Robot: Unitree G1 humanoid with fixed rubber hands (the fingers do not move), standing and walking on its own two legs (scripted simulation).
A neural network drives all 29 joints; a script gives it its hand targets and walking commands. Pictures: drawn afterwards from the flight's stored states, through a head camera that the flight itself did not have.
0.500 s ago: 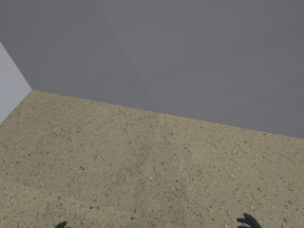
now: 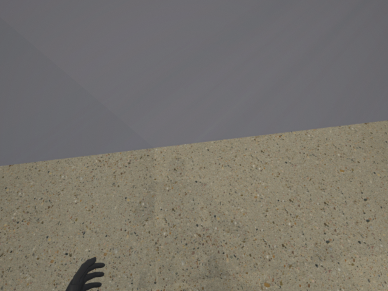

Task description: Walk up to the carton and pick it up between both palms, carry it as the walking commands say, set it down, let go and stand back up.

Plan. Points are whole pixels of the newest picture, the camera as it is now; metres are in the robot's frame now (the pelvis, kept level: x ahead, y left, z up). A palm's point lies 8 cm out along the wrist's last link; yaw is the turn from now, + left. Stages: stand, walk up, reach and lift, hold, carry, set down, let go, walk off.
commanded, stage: walk up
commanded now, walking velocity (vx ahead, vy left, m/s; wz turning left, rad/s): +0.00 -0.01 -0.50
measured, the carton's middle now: out of the picture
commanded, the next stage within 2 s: none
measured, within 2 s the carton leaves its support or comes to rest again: neither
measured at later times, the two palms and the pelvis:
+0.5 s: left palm out of the picture +0.15 +0.28 -0.12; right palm out of the picture +0.06 -0.25 -0.08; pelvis +0.01 +0.03 +0.02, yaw -14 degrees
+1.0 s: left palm (110, 270) +0.20 +0.20 -0.08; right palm out of the picture +0.00 -0.31 -0.10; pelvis +0.00 -0.01 +0.02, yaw -29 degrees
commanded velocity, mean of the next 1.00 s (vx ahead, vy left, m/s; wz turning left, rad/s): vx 0.00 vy -0.01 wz -0.50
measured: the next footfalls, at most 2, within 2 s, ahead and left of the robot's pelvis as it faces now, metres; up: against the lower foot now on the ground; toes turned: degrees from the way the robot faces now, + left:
left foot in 0.30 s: +0.07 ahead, +0.14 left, +0.00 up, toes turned -6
right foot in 0.68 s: +0.00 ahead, -0.11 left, +0.00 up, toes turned -25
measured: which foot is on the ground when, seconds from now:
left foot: up 0.00-0.28, down 0.30-0.68, up 0.70-1.00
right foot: down 0.00-0.30, up 0.32-0.66, down 0.68-1.00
